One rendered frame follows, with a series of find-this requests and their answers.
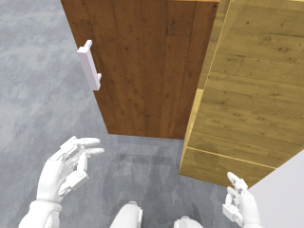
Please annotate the cupboard door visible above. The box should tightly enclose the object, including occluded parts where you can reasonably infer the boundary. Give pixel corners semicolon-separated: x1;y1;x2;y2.
60;0;219;140

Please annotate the robot thigh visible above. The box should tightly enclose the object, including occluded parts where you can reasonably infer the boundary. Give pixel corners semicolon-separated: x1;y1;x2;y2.
109;203;143;228
174;218;203;228

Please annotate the robot left thigh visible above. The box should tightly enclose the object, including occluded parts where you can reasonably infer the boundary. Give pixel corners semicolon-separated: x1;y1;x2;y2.
109;203;143;228

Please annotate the robot left hand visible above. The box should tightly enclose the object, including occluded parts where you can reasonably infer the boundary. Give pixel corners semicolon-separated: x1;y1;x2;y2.
36;136;105;204

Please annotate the robot right thigh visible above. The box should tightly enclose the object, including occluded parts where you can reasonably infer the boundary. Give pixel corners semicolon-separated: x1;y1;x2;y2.
174;218;203;228

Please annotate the handle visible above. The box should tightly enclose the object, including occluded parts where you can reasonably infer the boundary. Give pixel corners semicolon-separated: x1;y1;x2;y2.
77;40;102;91

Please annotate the left robot forearm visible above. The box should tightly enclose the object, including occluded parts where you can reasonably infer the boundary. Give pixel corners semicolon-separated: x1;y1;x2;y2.
18;199;63;228

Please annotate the robot right hand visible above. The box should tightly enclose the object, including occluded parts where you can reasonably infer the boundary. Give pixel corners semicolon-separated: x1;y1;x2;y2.
222;172;262;228

